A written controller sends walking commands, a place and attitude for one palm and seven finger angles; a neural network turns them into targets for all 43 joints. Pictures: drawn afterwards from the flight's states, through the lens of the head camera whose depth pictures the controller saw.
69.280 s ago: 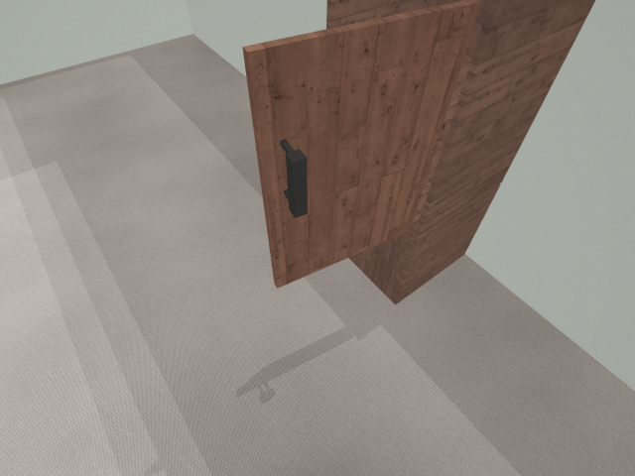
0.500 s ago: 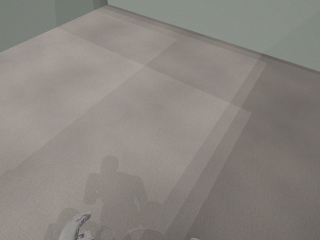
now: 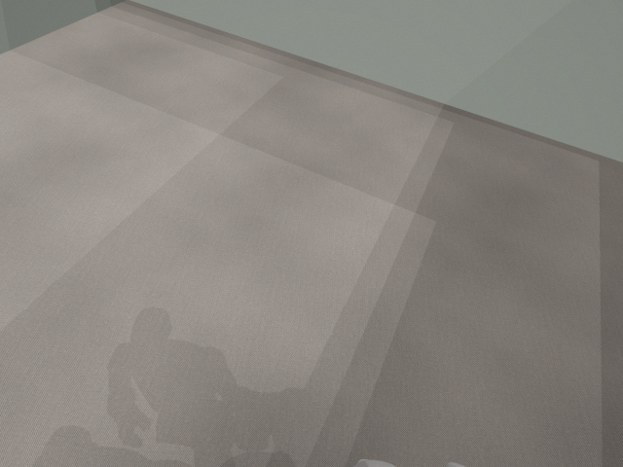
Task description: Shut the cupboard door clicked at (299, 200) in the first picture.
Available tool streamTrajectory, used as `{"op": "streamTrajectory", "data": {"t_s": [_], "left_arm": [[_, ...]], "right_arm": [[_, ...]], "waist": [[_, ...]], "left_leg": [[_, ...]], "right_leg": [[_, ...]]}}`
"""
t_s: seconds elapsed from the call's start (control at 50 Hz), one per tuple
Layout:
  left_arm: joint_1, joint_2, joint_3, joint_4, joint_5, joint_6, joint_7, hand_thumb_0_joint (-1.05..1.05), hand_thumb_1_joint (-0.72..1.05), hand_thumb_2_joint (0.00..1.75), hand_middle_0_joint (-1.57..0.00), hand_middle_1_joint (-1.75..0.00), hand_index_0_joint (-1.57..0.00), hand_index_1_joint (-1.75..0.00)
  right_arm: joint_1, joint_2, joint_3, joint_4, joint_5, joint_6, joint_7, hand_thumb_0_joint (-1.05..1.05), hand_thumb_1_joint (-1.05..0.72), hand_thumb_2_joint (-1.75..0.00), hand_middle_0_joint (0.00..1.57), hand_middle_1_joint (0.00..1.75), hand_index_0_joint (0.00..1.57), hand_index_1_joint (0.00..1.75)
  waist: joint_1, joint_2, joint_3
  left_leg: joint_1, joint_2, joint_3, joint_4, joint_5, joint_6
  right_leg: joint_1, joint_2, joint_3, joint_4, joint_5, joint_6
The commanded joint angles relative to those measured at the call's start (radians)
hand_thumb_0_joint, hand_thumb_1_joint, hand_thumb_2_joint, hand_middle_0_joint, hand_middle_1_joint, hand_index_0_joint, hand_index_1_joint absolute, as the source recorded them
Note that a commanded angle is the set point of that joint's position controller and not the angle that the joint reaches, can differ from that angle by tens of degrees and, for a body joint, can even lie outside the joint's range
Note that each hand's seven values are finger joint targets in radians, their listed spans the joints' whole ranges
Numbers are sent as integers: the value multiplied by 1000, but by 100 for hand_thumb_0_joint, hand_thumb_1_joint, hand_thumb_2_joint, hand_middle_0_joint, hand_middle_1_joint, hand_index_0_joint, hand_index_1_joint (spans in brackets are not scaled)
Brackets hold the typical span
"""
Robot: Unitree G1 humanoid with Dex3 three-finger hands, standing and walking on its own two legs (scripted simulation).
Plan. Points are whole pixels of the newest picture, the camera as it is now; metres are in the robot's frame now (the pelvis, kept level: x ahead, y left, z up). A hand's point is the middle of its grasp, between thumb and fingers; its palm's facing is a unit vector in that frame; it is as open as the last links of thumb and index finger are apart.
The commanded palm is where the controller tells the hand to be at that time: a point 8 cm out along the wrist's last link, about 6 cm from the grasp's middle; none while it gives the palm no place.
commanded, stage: turn to face it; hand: left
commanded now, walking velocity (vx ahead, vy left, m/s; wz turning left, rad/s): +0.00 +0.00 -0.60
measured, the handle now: out of the picture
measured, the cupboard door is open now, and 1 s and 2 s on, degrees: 2 2 2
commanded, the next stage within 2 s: none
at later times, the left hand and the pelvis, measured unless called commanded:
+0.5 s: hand (230, 438) +0.18 +0.13 -0.16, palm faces -0.30 -0.92 -0.26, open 7.4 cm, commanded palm none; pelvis +0.02 -0.03 +0.00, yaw -18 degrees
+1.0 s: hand (272, 392) +0.25 +0.08 -0.16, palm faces -0.57 -0.78 -0.26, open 7.4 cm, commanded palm none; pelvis +0.03 -0.03 -0.02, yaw -36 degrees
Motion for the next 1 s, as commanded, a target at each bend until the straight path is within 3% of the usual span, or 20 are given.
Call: {"op": "streamTrajectory", "data": {"t_s": [0.0, 0.14, 0.22, 0.24, 0.26, 0.28, 0.32, 0.36, 0.4, 0.52, 0.58, 0.6, 0.62, 0.64, 0.72, 0.86, 0.92, 0.94, 0.96, 0.98], "left_arm": [[-32, 56, 16, -106, 0, -14, -17, 0, 90, 90, -20, -30, -20, -30], [-119, 48, 5, -163, 7, -16, -26, 0, 90, 90, -20, -30, -20, -30], [-42, 79, 11, -158, 8, -29, -24, 0, 90, 90, -20, -30, -20, -30], [34, 128, 20, -137, 12, -39, -21, 0, 90, 90, -20, -30, -20, -30], [86, 238, 39, -123, 21, -54, -8, 0, 90, 90, -20, -30, -20, -30], [124, 285, 37, -114, 2, -54, 2, 0, 90, 90, -20, -30, -20, -30], [29, 254, 40, -141, 6, -49, 22, 0, 90, 90, -20, -30, -20, -30], [-84, 203, 22, -177, 7, -45, 21, 0, 90, 90, -20, -30, -20, -30], [-110, 198, 20, -185, 11, -49, 19, 0, 90, 90, -20, -30, -20, -30], [-79, 219, 32, -177, 16, -41, 10, 0, 90, 90, -20, -30, -20, -30], [-115, 199, 31, -181, 3, -29, 6, 0, 90, 90, -20, -30, -20, -30], [-110, 151, 21, -193, -4, -23, 2, 0, 90, 90, -20, -30, -20, -30], [-88, 90, 9, -216, -13, -21, -8, 0, 90, 90, -20, -30, -20, -30], [-124, 113, 10, -235, -3, -29, -14, 0, 90, 90, -20, -30, -20, -30], [-100, 101, 18, -179, 1, -16, -32, 0, 90, 90, -20, -30, -20, -30], [-150, 63, 1, -195, 0, -19, -38, 0, 90, 90, -20, -30, -20, -30], [-75, 85, 6, -174, 1, -28, -34, 0, 90, 90, -20, -30, -20, -30], [-5, 127, 15, -153, 4, -36, -28, 0, 90, 90, -20, -30, -20, -30], [48, 234, 35, -137, 14, -48, -15, 0, 90, 90, -20, -30, -20, -30], [88, 289, 38, -123, 2, -48, -5, 0, 90, 90, -20, -30, -20, -30]], "right_arm": [[66, -209, -62, -51, 1, -10, -12, 0, -90, -90, 20, 30, 20, 30], [100, -245, -91, -33, -5, 1, 3, 0, -90, -90, 20, 30, 20, 30], [53, -272, -101, -49, -1, 10, 13, 0, -90, -90, 20, 30, 20, 30], [41, -261, -101, -63, 7, 10, 19, 0, -90, -90, 20, 30, 20, 30], [38, -184, -85, -99, 15, 12, 26, 0, -90, -90, 20, 30, 20, 30], [-1, -189, -74, -133, 16, 25, 20, 0, -90, -90, 20, 30, 20, 30], [-36, -196, -75, -135, 16, 33, 10, 0, -90, -90, 20, 30, 20, 30], [-1, -200, -76, -110, 11, 31, 20, 0, -90, -90, 20, 30, 20, 30], [43, -187, -73, -95, 11, 33, 25, 0, -90, -90, 20, 30, 20, 30], [55, -171, -68, -111, 18, 22, 22, 0, -90, -90, 20, 30, 20, 30], [144, -183, -67, -84, 21, 7, 12, 0, -90, -90, 20, 30, 20, 30], [164, -234, -75, -83, 15, -1, 8, 0, -90, -90, 20, 30, 20, 30], [175, -337, -91, -96, -3, -7, 5, 0, -90, -90, 20, 30, 20, 30], [185, -353, -90, -112, -6, -4, -2, 0, -90, -90, 20, 30, 20, 30], [69, -257, -66, -121, -8, -11, -8, 0, -90, -90, 20, 30, 20, 30], [124, -286, -92, -74, -6, 4, 4, 0, -90, -90, 20, 30, 20, 30], [92, -297, -101, -74, 1, 12, 13, 0, -90, -90, 20, 30, 20, 30], [76, -285, -103, -84, 8, 13, 18, 0, -90, -90, 20, 30, 20, 30], [61, -209, -89, -118, 18, 15, 24, 0, -90, -90, 20, 30, 20, 30], [-6, -195, -76, -160, 15, 26, 20, 0, -90, -90, 20, 30, 20, 30]], "waist": [[-33, 177, -80], [-67, 238, -77], [-10, 209, -93], [30, 111, -128], [51, -203, -152], [69, -215, -139], [38, -229, -100], [-22, -132, -93], [-43, -111, -114], [-27, -125, -115], [-75, -116, -119], [-79, 39, -125], [-78, 333, -109], [-92, 277, -92], [-33, 215, -89], [-75, 258, -105], [-31, 234, -115], [5, 153, -139], [32, -155, -149], [62, -232, -123]], "left_leg": [[164, 280, -114, -176, 570, 113], [177, 302, -21, -126, 529, 98], [86, 287, 36, 24, 416, 26], [2, 238, 82, 170, 315, -21], [-252, 89, 136, 412, -137, -87], [-347, 20, 8, 588, -390, -104], [-419, 46, -123, 708, -297, -102], [-341, 55, -121, 658, -169, -112], [-265, 37, -98, 560, -131, -117], [-174, -12, -75, 258, -141, -110], [50, -35, -65, -42, 35, -99], [132, 75, -196, -180, -4, -62], [175, 325, -448, -278, 16, 40], [69, 427, -515, -287, 88, 124], [125, 280, -190, -174, 508, 92], [158, 295, -66, -101, 502, 85], [79, 277, -7, 7, 403, 24], [-11, 239, 23, 126, 293, -22], [-241, 107, 106, 335, -82, -90], [-362, 25, 10, 528, -379, -110]], "right_leg": [[-103, -65, -13, 86, 51, 27], [3, -50, -89, -201, 74, 7], [203, -31, -113, -452, 246, -26], [343, -74, -53, -557, 383, -52], [512, -315, 275, -641, 667, -150], [456, -436, 403, -646, 877, -256], [361, -390, 442, -684, 601, -284], [269, -293, 287, -671, 503, -230], [234, -253, 236, -664, 487, -206], [224, -238, 319, -639, 444, -214], [93, -173, 321, -560, 391, -137], [-14, -83, 258, -463, 244, -83], [-150, 48, 96, -235, -11, -27], [-120, 15, 42, -37, -121, -14], [-132, -41, 14, 141, 1, 21], [34, -23, -91, -225, 33, 4], [211, -4, -120, -472, 217, -20], [352, -48, -55, -591, 331, -44], [505, -281, 244, -676, 546, -127], [449, -421, 404, -677, 763, -234]]}}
